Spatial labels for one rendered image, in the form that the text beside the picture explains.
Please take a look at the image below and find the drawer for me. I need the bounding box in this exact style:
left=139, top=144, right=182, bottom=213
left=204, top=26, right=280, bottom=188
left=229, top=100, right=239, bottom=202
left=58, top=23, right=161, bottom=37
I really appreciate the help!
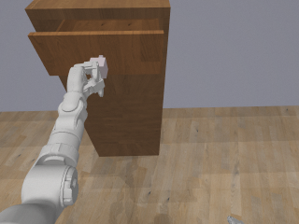
left=28, top=18, right=164, bottom=76

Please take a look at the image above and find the cabinet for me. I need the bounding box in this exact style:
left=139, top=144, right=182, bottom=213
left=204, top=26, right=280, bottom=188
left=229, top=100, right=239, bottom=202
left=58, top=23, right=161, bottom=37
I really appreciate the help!
left=25, top=0, right=171, bottom=157

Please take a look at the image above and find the robot left hand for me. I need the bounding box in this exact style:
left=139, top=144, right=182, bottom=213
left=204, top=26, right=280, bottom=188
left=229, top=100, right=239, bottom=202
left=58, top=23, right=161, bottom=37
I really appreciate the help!
left=66, top=61, right=105, bottom=100

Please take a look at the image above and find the handle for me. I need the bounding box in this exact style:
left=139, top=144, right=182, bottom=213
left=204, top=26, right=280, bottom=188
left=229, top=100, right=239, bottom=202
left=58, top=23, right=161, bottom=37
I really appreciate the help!
left=90, top=55, right=108, bottom=78

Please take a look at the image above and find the robot left upper arm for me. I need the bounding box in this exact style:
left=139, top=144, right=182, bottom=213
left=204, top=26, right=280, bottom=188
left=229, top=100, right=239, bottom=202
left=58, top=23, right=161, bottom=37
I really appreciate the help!
left=0, top=164, right=78, bottom=224

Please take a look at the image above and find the left robot forearm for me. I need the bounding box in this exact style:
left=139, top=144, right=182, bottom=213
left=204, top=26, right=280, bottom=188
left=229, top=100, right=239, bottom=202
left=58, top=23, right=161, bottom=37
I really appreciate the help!
left=21, top=91, right=88, bottom=201

